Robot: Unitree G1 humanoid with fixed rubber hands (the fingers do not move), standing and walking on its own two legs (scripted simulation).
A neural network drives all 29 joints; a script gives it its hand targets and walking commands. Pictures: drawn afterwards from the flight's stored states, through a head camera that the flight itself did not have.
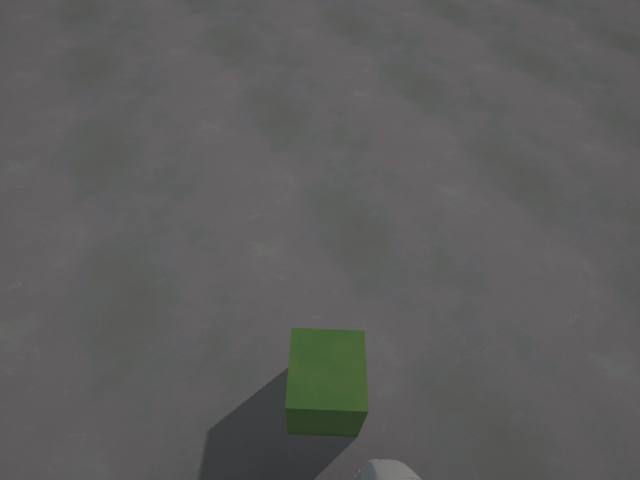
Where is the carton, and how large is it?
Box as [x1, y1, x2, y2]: [285, 328, 368, 436]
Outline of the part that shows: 291,328 285,402 288,433 357,436 368,411 364,331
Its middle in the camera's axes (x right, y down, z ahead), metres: +0.02 +0.41 +1.09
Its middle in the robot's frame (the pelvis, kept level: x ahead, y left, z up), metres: +0.45 -0.02 -0.63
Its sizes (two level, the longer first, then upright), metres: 0.210 0.200 0.250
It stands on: the floor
